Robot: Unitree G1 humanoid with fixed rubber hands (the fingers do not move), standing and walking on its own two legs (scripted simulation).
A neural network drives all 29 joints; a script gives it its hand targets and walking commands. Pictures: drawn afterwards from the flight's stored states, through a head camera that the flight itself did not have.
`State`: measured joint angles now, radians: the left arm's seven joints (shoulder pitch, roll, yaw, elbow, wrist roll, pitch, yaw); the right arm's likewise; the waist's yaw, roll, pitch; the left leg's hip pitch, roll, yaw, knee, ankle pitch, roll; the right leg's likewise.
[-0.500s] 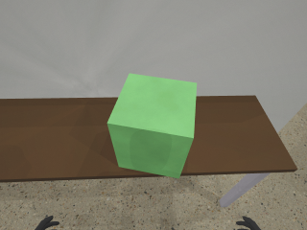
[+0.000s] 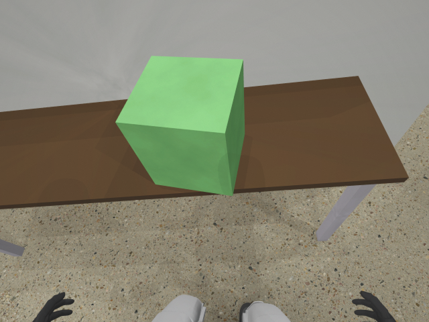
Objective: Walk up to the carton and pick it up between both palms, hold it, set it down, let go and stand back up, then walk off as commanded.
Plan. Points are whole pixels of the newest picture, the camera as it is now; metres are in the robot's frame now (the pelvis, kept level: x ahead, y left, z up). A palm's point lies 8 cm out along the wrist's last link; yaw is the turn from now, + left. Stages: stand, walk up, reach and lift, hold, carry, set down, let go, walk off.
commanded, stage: walk off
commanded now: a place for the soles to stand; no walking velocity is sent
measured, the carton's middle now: (194, 129) +0.52 +0.06 -0.01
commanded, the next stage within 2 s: none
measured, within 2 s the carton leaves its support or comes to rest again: neither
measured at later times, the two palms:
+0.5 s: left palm out of the picture -0.01 +0.37 -0.08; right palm out of the picture -0.16 -0.27 -0.15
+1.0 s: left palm out of the picture -0.29 +0.34 -0.06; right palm out of the picture -0.25 -0.31 -0.13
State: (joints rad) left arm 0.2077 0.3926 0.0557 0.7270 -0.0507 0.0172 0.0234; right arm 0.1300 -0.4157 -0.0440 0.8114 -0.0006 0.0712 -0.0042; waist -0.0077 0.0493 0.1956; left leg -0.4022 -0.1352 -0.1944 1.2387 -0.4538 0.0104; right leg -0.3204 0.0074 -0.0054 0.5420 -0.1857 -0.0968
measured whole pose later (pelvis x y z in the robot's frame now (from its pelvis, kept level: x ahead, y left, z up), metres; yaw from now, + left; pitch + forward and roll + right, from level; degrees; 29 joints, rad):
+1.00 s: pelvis -0.35 +0.01 -0.01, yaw -1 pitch -6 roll +3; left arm 0.32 0.39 0.08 0.78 -0.05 0.05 0.02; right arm 0.17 -0.43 -0.06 0.77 -0.01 0.08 -0.01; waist -0.03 0.07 0.18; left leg -0.45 -0.09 -0.13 0.95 -0.37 0.01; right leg -0.10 0.07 0.11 0.64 -0.41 -0.09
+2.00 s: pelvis -0.66 +0.10 -0.01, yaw -3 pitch -6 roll -1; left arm 0.41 0.48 0.08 0.81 -0.05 0.06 0.01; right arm 0.18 -0.43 -0.06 0.77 -0.01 0.03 -0.01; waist -0.02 -0.04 0.18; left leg -0.31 -0.01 -0.03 0.57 -0.23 0.02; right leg -0.28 0.13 0.17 1.08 -0.39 0.04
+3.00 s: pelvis -0.63 +0.07 -0.01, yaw -2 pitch -2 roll +1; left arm 0.31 0.44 0.07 0.76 -0.05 0.01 0.00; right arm 0.20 -0.42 -0.06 0.77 -0.01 -0.03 -0.01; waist -0.01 -0.02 0.12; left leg -0.35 -0.03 -0.03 0.59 -0.20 0.01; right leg -0.37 0.05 0.10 0.75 -0.44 -0.01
